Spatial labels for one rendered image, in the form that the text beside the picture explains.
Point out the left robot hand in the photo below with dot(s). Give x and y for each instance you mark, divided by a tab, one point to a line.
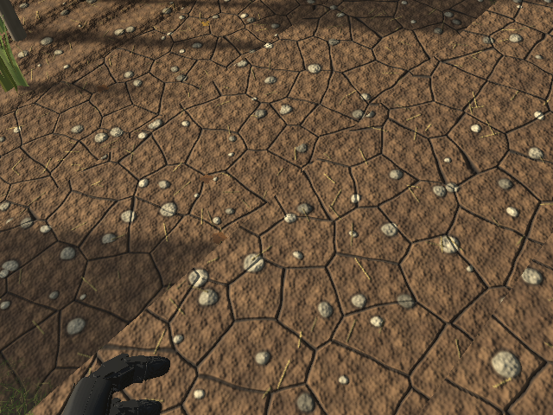
93	394

